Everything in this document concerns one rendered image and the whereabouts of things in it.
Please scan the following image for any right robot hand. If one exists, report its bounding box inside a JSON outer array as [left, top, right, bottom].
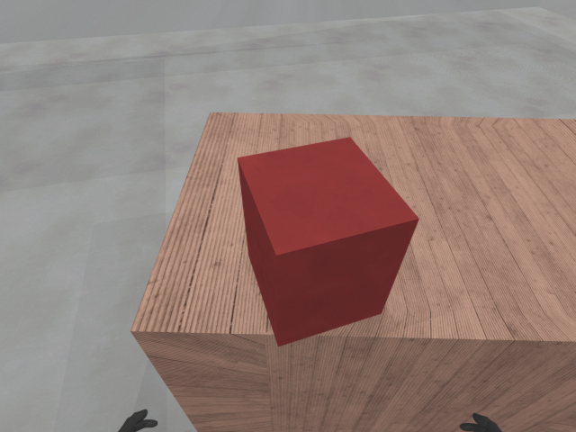
[[460, 413, 502, 432]]

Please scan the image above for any left robot hand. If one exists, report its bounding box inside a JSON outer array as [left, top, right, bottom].
[[118, 409, 158, 432]]

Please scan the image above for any pedestal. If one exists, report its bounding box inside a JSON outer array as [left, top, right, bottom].
[[130, 112, 576, 432]]

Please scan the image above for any carton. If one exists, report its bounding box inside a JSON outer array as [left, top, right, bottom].
[[238, 137, 419, 347]]

